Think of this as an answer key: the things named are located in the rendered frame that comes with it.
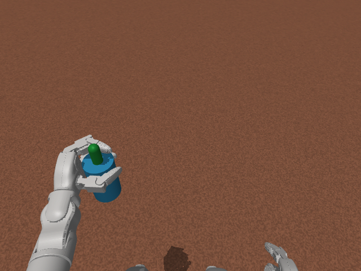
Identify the bottle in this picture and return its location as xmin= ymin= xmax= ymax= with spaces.
xmin=82 ymin=143 xmax=121 ymax=203

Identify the left robot arm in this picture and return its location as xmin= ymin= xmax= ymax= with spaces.
xmin=26 ymin=189 xmax=81 ymax=271

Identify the left robot hand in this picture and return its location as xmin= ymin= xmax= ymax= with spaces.
xmin=54 ymin=135 xmax=122 ymax=195

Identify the right robot hand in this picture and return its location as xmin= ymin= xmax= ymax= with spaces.
xmin=264 ymin=242 xmax=298 ymax=271

